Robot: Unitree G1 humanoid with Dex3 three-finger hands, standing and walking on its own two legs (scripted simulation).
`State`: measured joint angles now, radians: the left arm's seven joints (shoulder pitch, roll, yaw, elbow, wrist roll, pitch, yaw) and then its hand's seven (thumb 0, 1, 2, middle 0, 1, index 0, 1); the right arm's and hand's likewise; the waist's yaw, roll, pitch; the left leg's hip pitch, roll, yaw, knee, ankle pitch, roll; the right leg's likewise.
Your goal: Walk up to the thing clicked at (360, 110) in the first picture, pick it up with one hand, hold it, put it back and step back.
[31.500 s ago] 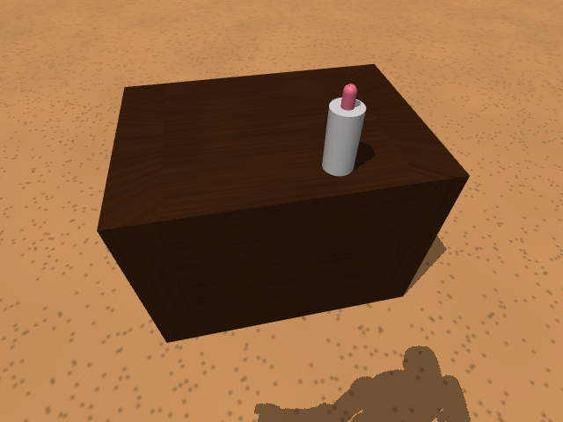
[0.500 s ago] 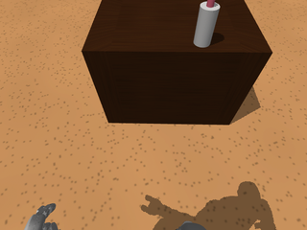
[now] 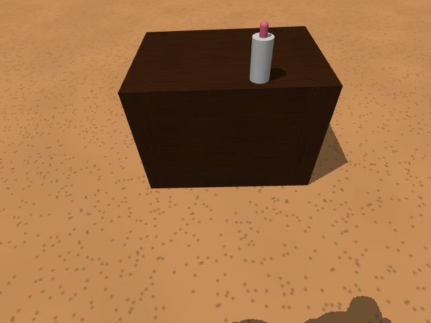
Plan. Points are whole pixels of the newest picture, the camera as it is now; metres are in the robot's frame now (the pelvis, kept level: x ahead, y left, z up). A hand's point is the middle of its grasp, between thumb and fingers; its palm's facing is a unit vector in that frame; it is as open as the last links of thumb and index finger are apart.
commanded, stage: step back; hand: right
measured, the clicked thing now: (261, 52) +1.10 -0.13 +0.00
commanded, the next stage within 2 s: stand in 0.78 s
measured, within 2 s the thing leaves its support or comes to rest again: neither
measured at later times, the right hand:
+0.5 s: hand out of the picture +0.09 -0.26 -0.15, palm faces -0.06 +0.93 -0.35, open 7.4 cm
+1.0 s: hand (332, 321) +0.18 -0.20 -0.13, palm faces -0.08 +0.94 -0.35, open 7.4 cm
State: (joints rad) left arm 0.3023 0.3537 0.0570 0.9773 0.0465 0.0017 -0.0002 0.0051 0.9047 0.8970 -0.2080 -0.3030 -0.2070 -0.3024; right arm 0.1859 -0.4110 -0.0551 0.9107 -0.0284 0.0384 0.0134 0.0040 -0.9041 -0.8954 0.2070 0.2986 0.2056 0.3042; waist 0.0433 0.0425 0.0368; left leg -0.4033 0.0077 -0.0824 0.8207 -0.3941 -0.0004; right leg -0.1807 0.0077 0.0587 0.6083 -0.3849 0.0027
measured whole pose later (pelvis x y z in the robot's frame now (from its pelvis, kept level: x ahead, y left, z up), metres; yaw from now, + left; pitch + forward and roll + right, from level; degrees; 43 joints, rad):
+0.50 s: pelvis +0.02 +0.00 +0.00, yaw +3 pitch -2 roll +0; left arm 0.16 0.35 0.05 0.98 0.04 -0.03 0.00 0.00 0.91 0.90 -0.21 -0.30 -0.21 -0.30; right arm 0.23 -0.39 -0.05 1.02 -0.02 0.02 0.01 0.01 -0.90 -0.90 0.21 0.30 0.21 0.30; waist 0.02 0.03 0.04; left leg -0.34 -0.02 -0.07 0.81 -0.46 0.00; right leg -0.23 -0.03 -0.05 0.58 -0.32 -0.02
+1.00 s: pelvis +0.05 +0.04 +0.02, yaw +3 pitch -2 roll +0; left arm 0.07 0.36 0.01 1.09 0.00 -0.01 0.00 0.00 0.91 0.90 -0.20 -0.30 -0.20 -0.30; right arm 0.04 -0.33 -0.01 1.06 0.00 -0.02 0.00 0.00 -0.90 -0.90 0.21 0.30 0.21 0.30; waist 0.02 -0.01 0.08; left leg -0.16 0.01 0.01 0.45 -0.25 0.00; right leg -0.11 -0.06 -0.01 0.42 -0.27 0.05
